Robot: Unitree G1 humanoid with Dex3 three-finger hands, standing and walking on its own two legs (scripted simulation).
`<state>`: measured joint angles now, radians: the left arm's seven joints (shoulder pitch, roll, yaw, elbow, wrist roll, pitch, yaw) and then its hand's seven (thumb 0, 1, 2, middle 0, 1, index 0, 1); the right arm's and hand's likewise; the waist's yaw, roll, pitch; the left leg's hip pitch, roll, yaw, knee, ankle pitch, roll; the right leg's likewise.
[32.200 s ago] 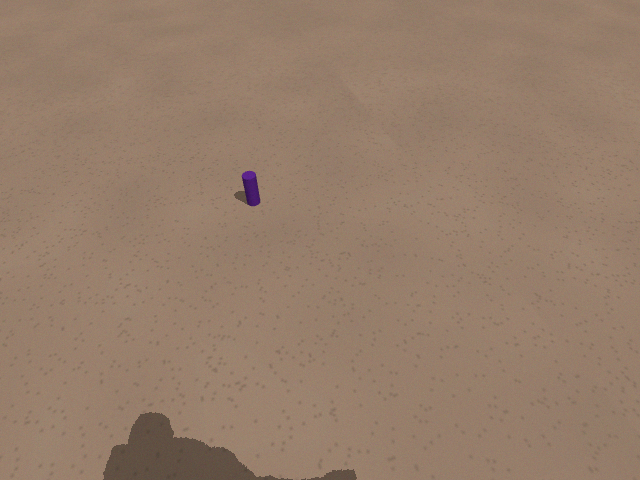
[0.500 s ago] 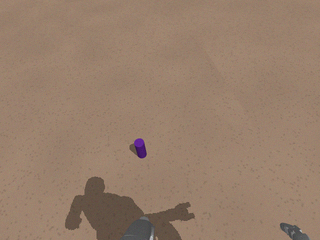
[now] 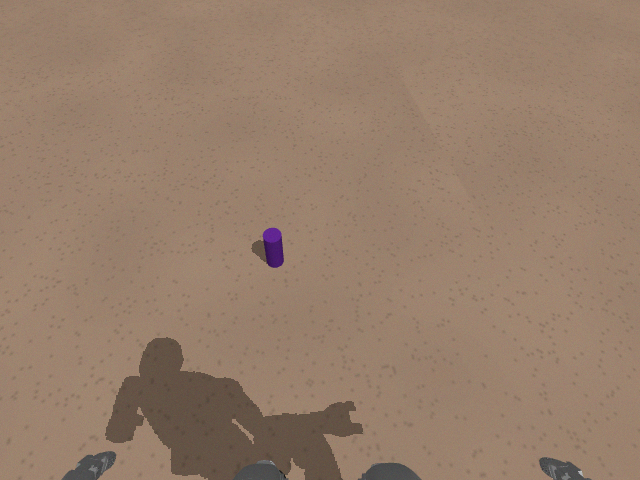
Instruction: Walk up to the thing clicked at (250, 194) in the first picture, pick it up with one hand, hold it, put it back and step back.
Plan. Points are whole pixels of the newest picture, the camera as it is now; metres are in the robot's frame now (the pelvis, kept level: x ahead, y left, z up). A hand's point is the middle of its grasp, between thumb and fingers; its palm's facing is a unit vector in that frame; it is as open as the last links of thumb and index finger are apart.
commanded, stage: step back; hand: left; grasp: from the side
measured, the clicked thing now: (273, 248) +0.89 +0.19 -0.68
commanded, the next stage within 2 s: stand in 1.32 s
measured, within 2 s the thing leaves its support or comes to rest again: neither
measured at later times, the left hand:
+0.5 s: hand out of the picture -0.09 +0.26 -0.14, palm faces +0.08 -0.90 -0.42, open 7.4 cm
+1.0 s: hand out of the picture -0.11 +0.26 -0.15, palm faces +0.07 -0.93 -0.36, open 7.4 cm
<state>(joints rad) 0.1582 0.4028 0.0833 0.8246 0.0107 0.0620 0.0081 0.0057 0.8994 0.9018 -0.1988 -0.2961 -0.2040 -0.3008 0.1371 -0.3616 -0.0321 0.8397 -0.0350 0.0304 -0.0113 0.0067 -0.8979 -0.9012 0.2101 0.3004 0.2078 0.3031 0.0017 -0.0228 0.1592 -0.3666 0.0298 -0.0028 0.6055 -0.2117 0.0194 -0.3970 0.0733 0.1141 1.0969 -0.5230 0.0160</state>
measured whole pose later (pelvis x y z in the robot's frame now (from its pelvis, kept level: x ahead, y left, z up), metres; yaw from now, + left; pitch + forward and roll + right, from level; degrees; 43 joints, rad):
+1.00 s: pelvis -0.16 -0.01 +0.01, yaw +3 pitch -2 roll +0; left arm 0.20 0.39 0.06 1.04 0.01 -0.01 -0.02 0.01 0.90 0.90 -0.20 -0.30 -0.20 -0.30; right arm 0.20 -0.34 -0.05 1.03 -0.04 -0.02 0.02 0.01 -0.90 -0.90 0.21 0.30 0.20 0.30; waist 0.01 -0.03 0.05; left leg -0.22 -0.01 0.01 0.55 -0.30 0.01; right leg -0.29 -0.02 0.01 0.65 -0.41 -0.02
